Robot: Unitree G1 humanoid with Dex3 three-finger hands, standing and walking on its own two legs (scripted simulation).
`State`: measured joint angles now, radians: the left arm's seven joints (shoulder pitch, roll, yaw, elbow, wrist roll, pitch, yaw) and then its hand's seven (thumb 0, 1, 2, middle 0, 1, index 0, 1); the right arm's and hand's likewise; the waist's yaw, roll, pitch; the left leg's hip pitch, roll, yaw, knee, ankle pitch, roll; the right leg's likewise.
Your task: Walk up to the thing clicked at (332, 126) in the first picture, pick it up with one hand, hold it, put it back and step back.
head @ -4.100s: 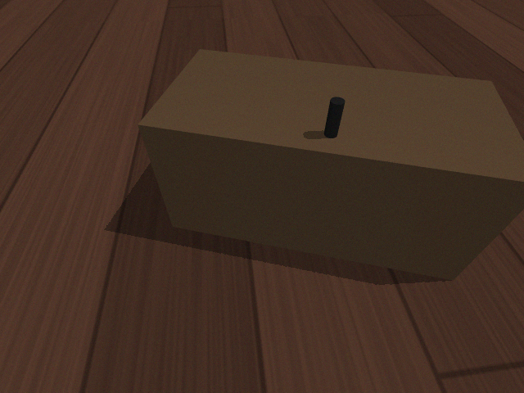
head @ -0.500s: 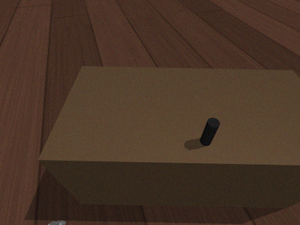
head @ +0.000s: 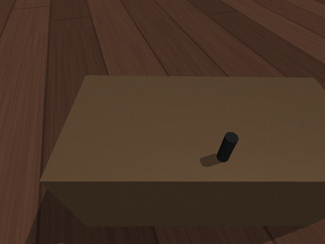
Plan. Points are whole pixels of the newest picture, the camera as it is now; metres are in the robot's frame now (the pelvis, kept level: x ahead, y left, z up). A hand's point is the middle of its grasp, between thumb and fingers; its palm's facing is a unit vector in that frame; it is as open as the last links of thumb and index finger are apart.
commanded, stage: walk up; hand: right
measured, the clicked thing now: (226, 147) +0.46 -0.21 -0.11
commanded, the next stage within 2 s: stand in 0.42 s
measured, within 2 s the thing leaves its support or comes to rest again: neither
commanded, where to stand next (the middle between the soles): +0.04 -0.02 m, yaw +2 degrees
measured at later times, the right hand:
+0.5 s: hand out of the picture +0.08 -0.26 -0.15, palm faces +0.01 +0.93 -0.37, open 7.3 cm
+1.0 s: hand out of the picture +0.07 -0.24 -0.15, palm faces -0.03 +0.94 -0.33, open 7.3 cm
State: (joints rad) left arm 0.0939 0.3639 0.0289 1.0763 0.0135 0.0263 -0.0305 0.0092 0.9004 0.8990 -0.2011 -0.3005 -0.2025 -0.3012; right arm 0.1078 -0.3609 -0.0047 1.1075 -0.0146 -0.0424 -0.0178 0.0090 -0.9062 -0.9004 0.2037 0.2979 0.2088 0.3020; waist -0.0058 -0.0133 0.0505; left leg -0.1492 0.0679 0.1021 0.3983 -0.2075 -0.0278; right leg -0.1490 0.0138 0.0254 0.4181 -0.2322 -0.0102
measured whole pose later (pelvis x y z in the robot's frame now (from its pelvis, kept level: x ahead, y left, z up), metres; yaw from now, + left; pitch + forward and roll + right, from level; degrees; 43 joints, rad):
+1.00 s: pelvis +0.00 +0.01 +0.01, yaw +1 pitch -3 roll +0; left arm 0.10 0.35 0.00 1.14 0.01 -0.01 0.00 0.01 0.90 0.90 -0.20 -0.30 -0.20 -0.30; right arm 0.09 -0.34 -0.01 1.16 -0.02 -0.01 0.01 0.01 -0.91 -0.90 0.20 0.30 0.21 0.30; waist -0.01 0.00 0.06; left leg -0.09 0.04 0.10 0.29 -0.15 -0.01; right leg -0.08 -0.01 0.02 0.30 -0.17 0.01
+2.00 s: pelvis +0.00 +0.03 +0.01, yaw +2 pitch -3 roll +0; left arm 0.12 0.35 -0.01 1.12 0.02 -0.01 0.00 0.01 0.90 0.90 -0.20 -0.30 -0.20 -0.30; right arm 0.10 -0.35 -0.01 1.16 -0.02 -0.01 0.01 0.01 -0.91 -0.90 0.20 0.30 0.21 0.30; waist 0.00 -0.01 0.05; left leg -0.10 0.01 0.09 0.31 -0.16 0.01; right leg -0.08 -0.04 0.01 0.30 -0.18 0.04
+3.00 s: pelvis -0.01 +0.02 +0.00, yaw +3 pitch +2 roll +0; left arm 0.03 0.27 0.11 0.89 -0.04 -0.07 0.07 0.01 0.42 0.42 -0.06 -0.09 -0.06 -0.09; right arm 0.06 -0.29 -0.12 0.84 0.05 -0.09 -0.05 0.01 -0.41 -0.42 0.09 0.09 0.09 0.09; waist 0.00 0.00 0.04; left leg -0.27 0.02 0.06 0.44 -0.20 0.01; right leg -0.23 -0.03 -0.02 0.42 -0.22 0.02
